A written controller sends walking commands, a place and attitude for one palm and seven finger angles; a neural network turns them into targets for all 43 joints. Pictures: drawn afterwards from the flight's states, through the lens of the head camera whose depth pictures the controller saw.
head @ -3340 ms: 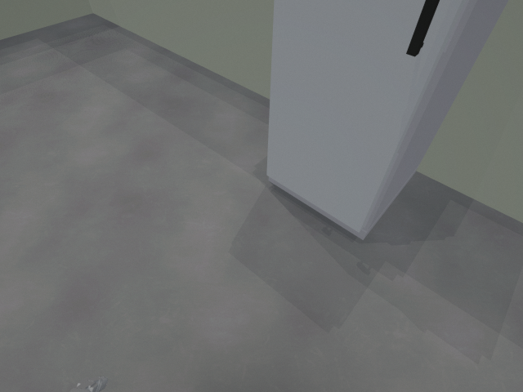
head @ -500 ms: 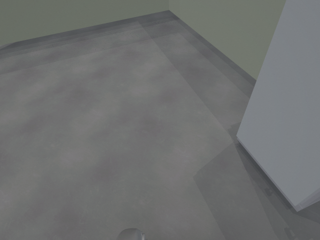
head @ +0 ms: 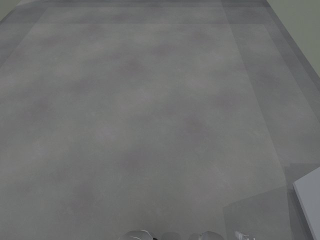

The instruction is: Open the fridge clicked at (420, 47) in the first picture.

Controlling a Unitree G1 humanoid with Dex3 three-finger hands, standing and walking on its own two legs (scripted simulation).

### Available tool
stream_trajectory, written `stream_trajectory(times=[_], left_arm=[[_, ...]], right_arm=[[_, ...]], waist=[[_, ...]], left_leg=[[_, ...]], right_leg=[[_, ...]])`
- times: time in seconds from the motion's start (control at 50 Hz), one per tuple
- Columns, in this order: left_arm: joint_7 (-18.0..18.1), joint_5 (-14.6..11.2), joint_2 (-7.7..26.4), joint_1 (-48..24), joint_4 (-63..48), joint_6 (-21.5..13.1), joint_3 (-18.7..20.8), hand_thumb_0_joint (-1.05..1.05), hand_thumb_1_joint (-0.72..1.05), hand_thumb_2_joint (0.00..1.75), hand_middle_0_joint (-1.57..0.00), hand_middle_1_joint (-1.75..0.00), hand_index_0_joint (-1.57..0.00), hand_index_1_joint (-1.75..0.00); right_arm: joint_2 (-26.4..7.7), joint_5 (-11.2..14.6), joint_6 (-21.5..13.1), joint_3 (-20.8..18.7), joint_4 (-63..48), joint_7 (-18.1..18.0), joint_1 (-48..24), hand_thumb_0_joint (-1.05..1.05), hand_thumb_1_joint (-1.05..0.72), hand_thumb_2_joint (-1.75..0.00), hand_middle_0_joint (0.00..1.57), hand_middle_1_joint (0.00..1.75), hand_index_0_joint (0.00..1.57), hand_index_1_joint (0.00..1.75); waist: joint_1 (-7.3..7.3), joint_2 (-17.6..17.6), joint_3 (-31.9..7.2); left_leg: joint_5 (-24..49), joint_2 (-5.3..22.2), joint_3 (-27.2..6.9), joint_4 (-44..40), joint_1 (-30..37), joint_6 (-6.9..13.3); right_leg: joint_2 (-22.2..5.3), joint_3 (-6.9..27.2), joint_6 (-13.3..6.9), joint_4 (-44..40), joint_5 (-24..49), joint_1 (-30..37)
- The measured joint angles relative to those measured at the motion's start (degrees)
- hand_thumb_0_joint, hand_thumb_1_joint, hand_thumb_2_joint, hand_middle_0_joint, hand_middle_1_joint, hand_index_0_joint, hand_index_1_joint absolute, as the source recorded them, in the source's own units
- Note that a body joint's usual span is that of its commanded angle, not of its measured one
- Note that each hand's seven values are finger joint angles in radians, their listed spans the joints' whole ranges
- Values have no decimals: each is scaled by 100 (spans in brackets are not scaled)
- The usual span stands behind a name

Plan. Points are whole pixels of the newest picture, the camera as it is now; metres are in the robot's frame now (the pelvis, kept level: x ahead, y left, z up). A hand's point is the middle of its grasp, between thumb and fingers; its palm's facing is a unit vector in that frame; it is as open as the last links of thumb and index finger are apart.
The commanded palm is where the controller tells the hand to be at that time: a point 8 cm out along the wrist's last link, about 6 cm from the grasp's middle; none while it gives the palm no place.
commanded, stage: walk to a spot facing it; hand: right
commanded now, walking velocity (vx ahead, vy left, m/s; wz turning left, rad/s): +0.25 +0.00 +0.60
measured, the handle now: out of the picture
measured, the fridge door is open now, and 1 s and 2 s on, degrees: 0 0 0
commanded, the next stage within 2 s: turn to face it in 0.70 s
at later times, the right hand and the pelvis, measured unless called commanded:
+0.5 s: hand (264, 211) +0.25 -0.27 -0.16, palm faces -0.21 +0.96 -0.18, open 7.3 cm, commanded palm none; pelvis +0.16 -0.08 +0.02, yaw +18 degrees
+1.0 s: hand (212, 152) +0.42 -0.12 -0.14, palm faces -0.53 +0.81 -0.23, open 7.3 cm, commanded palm none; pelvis +0.21 -0.04 +0.01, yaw +30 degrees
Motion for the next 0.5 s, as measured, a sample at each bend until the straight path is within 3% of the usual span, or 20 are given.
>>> stream_trajectory(times=[0.12,0.2,0.26,0.28,0.32,0.36,0.4,0.5], left_arm=[[-58,37,82,-977,-594,-69,43,0,91,90,-20,-30,-20,-30],[-88,11,168,-1402,-757,-97,26,0,91,90,-20,-30,-20,-30],[-62,-25,230,-1576,-827,-129,-9,0,91,90,-20,-30,-20,-30],[-48,-23,249,-1601,-853,-161,-32,0,91,90,-20,-30,-20,-30],[-30,14,207,-1686,-874,-211,-95,0,91,90,-20,-30,-20,-30],[-25,21,160,-1678,-907,-204,-168,0,91,90,-20,-30,-20,-30],[-6,24,104,-1587,-915,-189,-197,0,91,90,-21,-30,-20,-30],[33,6,56,-1210,-720,-135,-169,0,91,90,-21,-30,-20,-30]], right_arm=[[-196,-49,-18,-177,201,-40,526,-1,-94,-90,21,30,21,30],[-290,-61,2,-207,190,-25,788,0,-93,-90,20,30,20,30],[-335,-41,77,-241,159,-35,972,0,-92,-90,20,30,20,30],[-352,-24,108,-252,150,-43,1053,0,-92,-90,20,30,20,30],[-418,13,197,-296,204,-54,1067,0,-92,-90,20,30,20,30],[-439,-8,282,-312,270,-43,1065,0,-92,-90,20,30,20,30],[-449,-37,351,-323,272,16,1018,1,-92,-90,20,30,20,30],[-380,-54,473,-328,81,98,782,1,-91,-90,20,30,20,30]], waist=[[-274,-107,-309],[-563,-79,-393],[-745,-7,-433],[-784,17,-462],[-840,189,-406],[-839,229,-381],[-789,244,-355],[-658,211,-301]], left_leg=[[-18,-43,-478,-485,378,-104],[-255,21,-761,-455,574,-265],[-570,84,-962,-227,690,-427],[-728,87,-1042,-41,677,-485],[-1227,147,-1089,1023,344,-521],[-1580,195,-858,2338,-128,-616],[-1437,346,-573,3129,-505,-709],[-849,686,-262,3353,-1003,-865]], right_leg=[[-18,231,122,-1538,528,-755],[238,191,117,-2664,531,-491],[506,55,80,-3622,628,55],[560,-18,22,-4018,840,306],[605,-239,-315,-3842,811,390],[511,-443,-481,-3780,607,566],[437,-600,-501,-3973,569,811],[321,-954,-525,-4478,617,1282]])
